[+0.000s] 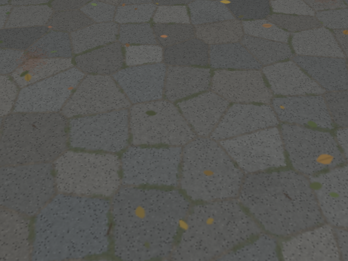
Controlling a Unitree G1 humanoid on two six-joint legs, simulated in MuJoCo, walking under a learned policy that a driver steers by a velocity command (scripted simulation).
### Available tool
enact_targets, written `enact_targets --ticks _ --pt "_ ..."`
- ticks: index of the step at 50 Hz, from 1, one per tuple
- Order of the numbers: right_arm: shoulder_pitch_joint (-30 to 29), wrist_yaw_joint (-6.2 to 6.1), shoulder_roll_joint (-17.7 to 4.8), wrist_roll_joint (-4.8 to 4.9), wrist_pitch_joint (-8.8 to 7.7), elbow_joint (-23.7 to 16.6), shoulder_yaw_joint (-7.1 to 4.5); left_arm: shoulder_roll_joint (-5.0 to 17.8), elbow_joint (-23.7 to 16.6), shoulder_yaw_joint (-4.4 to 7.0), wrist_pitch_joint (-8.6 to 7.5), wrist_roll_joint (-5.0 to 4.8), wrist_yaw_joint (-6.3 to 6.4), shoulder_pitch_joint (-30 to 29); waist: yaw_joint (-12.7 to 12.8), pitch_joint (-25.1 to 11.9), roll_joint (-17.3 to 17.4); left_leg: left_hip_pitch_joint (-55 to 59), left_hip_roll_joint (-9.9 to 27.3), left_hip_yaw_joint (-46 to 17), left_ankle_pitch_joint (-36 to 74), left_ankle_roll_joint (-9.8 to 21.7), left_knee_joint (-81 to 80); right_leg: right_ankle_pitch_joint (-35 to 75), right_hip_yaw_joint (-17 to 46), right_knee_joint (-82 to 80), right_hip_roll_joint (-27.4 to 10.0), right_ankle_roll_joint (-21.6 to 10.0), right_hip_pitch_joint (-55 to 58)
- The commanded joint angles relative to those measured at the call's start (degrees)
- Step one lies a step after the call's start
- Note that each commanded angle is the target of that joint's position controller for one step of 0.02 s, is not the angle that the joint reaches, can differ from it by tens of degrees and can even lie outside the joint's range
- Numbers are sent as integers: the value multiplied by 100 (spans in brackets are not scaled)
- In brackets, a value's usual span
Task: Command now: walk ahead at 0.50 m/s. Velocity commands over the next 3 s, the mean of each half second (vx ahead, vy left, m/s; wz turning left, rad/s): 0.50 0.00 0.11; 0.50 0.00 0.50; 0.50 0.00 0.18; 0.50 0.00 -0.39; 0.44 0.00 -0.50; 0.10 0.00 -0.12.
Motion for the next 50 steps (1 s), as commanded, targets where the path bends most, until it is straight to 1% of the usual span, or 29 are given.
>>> enact_targets --ticks 1,2,4,6,8,9,10,11,12,13,14,15,16,17,19,23,29,34,37,38,39,40,41,42,43,44,45,47,50 --pt "-720 -219 -810 0 -160 -539 -134 28 -446 39 -77 187 -51 100 381 162 608 -1246 1115 -870 1873 1067 -1771 1852 169 -3108 -217 138 1390" --pt "-582 -269 -887 96 -160 -513 -171 -4 -469 26 -101 175 -115 -131 302 1 611 -1077 1057 -731 2049 1077 -1767 2350 57 -3783 -78 167 1779" --pt "-327 -297 -1127 254 -181 -475 -310 114 -614 37 -64 120 -241 -675 111 46 524 -380 1358 -955 1914 1124 -1925 2387 20 -4483 52 188 1818" --pt "-36 -290 -1049 346 -166 -382 -378 255 -784 47 -27 81 -312 -1149 -88 265 374 369 1536 -1118 1466 1024 -1861 2020 113 -4976 5 18 1437" --pt "314 -246 -984 334 -128 -245 -428 328 -884 65 -57 77 -346 -1524 -251 396 253 928 1594 -1147 1346 917 -1642 1622 -51 -5383 111 -174 1331" --pt "392 -219 -986 321 -110 -215 -449 374 -882 92 -89 103 -359 -1528 -228 358 277 1085 1541 -1113 1493 845 -1455 1384 -162 -5564 198 -268 1548" --pt "402 -200 -945 288 -100 -214 -443 481 -747 153 -94 133 -364 -1290 -98 222 309 1167 1333 -920 2032 755 -1065 1221 -358 -5752 357 -367 2055" --pt "318 -178 -856 256 -117 -253 -419 717 -509 284 -100 178 -356 -562 230 -231 242 961 1028 -632 2798 624 -213 1391 -322 -5681 409 -530 3138" --pt "152 -180 -660 147 -158 -424 -338 1176 -238 433 -98 210 -346 611 664 -1011 -327 -151 615 -172 2104 357 1627 1929 801 -5601 -446 -930 4904" --pt "655 -120 -102 149 -321 -521 -148 1667 -55 520 -101 174 -411 1227 496 -1810 -1899 -2260 -205 -129 -1043 25 3683 1070 3292 -6376 -1711 -1809 6860" --pt "372 -89 -634 254 -415 -491 -283 1251 -58 422 -110 172 -407 1445 674 -1896 -1363 -3031 -91 -863 -1508 101 4404 33 3977 -6825 -1763 -1751 7034" --pt "-180 -139 -792 362 -434 -634 -335 1010 -176 365 -125 185 -361 845 640 -1151 -956 -3427 108 -938 -960 219 4545 92 3205 -6916 -1625 -1429 6425" --pt "-482 -215 -756 325 -380 -720 -336 864 -322 297 -138 209 -352 212 404 -741 -407 -3213 409 -806 -335 243 4285 680 2470 -7039 -1450 -1253 5573" --pt "-576 -237 -719 241 -304 -728 -363 686 -326 258 -170 206 -361 -97 188 -481 -292 -2940 569 -847 -19 227 3934 1184 2031 -7219 -1306 -1205 4913" --pt "-363 -231 -576 255 -153 -685 -401 448 -211 219 -221 242 -374 -208 -115 -393 -413 -2311 706 -967 232 251 3466 1537 1357 -7490 -1074 -1055 4323" --pt "-634 -186 -478 211 -31 -748 -473 676 40 284 -282 297 -267 171 -126 -119 -252 -2622 571 -1064 929 185 2737 2667 432 -7696 -1067 -979 4294" --pt "-1702 -20 -285 169 -7 -1199 -392 749 292 265 -250 228 -132 443 127 260 -375 -2197 414 -511 2392 110 1025 2602 -619 -7846 -849 -688 4155" --pt "-2380 194 -268 204 1 -1592 -326 917 488 342 -159 167 -128 843 332 612 -358 -2471 356 -88 1626 290 389 3181 -886 -7430 -1205 -643 5253" --pt "-2088 261 -509 179 19 -1738 -431 1203 418 424 -74 96 -93 651 3 281 -714 -1446 -104 492 592 572 327 5853 -1148 -6412 -1248 -498 5419" --pt "-1495 262 -690 194 23 -1640 -525 1299 386 438 -45 85 -75 563 -340 -15 -800 -678 -314 595 514 719 148 6531 -1227 -5604 -1185 -428 5367" --pt "-538 221 -1030 199 28 -1397 -701 1300 328 417 -39 73 -68 449 -825 -509 -665 795 -465 483 991 949 -283 6220 -1333 -4353 -956 -260 4794" --pt "331 108 -1589 178 48 -1217 -868 1097 132 346 -92 213 -73 428 -1028 -1186 241 2777 662 -1283 1502 1391 -171 3548 -1336 -2361 -636 -24 3024" --pt "222 112 -1859 168 4 -1345 -834 420 -175 96 -314 207 -230 799 -436 -1912 1526 4371 2027 -4634 633 2561 -1205 -1307 -374 -433 700 220 826" --pt "467 79 -1428 81 18 -1327 -695 906 -284 215 -558 31 -338 139 -758 -1948 858 4422 1846 -4417 526 2224 -1501 -1156 550 -215 432 11 178" --pt "159 48 -1105 80 -21 -1387 -615 993 -414 225 -625 -76 -355 -278 -705 -1289 652 3810 1619 -3439 984 1937 -1447 -704 480 -504 185 -125 -45" --pt "-317 66 -937 133 -72 -1499 -555 931 -395 233 -623 6 -304 -359 -406 -816 33 2865 1354 -2772 1620 1737 -1520 -310 460 -1082 -64 -123 271" --pt "-632 58 -782 164 -103 -1574 -499 1018 -388 305 -556 138 -243 -366 -203 -576 -54 2124 1181 -2351 2112 1601 -1597 -134 418 -1583 -220 -50 667" --pt "-711 22 -807 155 -126 -1647 -478 913 -502 338 -393 201 -213 -268 49 -412 -20 1325 1025 -2191 2387 1605 -1781 -16 384 -2051 -289 104 1146" --pt "-489 -91 -1024 164 -143 -1637 -517 688 -690 273 -280 292 -199 -617 55 -160 107 791 904 -1774 2670 1556 -1959 566 163 -3067 -234 338 1075"
Next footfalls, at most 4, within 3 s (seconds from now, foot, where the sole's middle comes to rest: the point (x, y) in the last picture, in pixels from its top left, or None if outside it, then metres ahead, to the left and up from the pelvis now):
0.22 right None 0.29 -0.14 -0.77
0.78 left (152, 242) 0.58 0.12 -0.77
1.30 right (174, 169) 0.92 0.04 -0.77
1.80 left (111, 144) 1.06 0.34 -0.77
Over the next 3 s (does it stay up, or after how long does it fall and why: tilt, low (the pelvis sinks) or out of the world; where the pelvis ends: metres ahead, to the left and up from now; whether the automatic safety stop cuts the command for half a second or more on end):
stays up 1.41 0.19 0.00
